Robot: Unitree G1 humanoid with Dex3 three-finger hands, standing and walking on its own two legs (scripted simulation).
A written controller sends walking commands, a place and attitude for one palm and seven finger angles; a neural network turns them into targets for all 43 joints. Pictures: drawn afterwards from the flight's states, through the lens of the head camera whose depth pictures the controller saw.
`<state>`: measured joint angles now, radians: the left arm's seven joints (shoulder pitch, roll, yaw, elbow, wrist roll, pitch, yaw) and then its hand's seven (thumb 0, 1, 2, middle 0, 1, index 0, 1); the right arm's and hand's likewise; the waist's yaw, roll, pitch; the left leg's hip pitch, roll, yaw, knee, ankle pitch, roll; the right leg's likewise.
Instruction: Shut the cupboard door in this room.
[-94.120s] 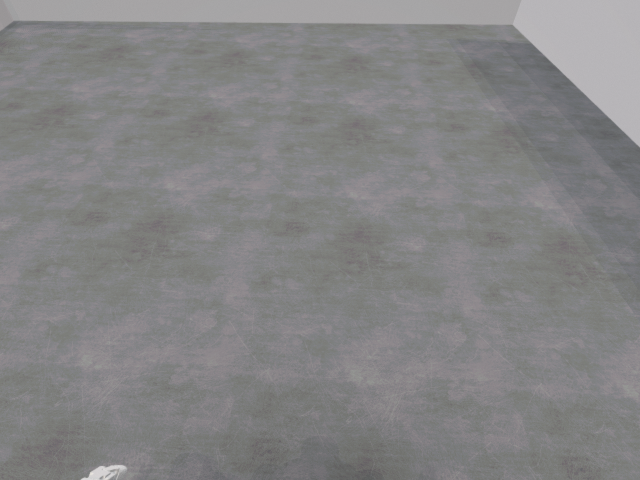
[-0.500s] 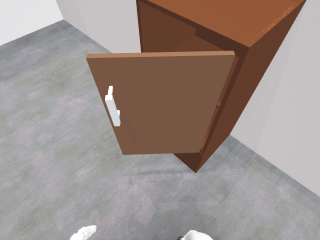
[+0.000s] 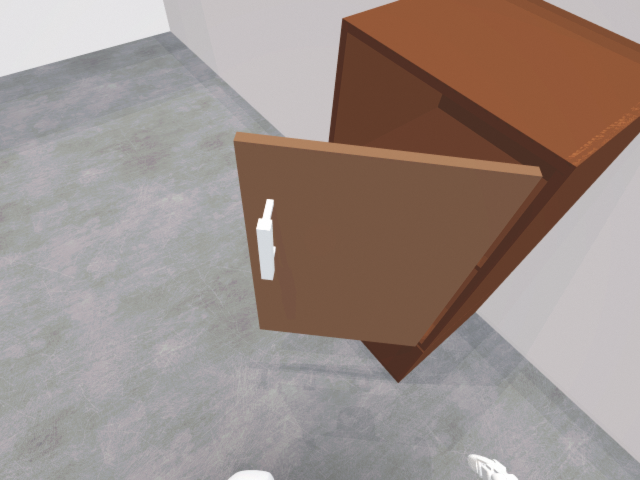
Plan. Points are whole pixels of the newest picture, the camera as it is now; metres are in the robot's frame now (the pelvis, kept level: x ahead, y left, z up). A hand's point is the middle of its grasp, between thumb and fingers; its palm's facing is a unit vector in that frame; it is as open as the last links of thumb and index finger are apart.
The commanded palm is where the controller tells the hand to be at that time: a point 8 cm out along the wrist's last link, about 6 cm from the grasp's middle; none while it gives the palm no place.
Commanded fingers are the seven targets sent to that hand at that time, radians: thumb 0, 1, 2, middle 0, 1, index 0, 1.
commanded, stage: come to a stop and stand still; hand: left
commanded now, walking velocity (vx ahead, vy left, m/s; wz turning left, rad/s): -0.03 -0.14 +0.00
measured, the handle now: (268, 241) +0.44 +0.13 -0.03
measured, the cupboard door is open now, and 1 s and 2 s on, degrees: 46 46 46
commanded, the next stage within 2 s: look again from close up in 0.78 s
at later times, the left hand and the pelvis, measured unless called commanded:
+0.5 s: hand out of the picture -0.01 +0.13 -0.16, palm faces -0.03 -0.98 -0.20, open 7.2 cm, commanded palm none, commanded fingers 0.00 0.90 0.90 -0.20 -0.30 -0.20 -0.30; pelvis -0.04 -0.05 +0.01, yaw -1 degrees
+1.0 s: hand out of the picture -0.05 +0.11 -0.17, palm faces +0.02 -0.99 -0.16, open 7.3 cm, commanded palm none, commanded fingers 0.00 0.90 0.90 -0.20 -0.30 -0.20 -0.30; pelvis -0.03 -0.05 +0.00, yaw +0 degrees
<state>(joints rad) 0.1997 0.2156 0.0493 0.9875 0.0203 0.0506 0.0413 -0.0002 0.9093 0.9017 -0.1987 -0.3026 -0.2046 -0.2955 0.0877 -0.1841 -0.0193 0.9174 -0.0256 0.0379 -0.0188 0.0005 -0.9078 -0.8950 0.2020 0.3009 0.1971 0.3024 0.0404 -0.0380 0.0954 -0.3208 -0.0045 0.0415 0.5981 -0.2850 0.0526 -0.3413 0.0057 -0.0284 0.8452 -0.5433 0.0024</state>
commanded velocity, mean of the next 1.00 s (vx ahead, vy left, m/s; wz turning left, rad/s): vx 0.00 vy -0.01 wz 0.00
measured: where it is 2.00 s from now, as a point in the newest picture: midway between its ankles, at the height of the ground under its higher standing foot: outside the picture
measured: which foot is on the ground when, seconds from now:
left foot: down 0.00-1.00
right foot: up 0.00-0.34, down 0.36-1.00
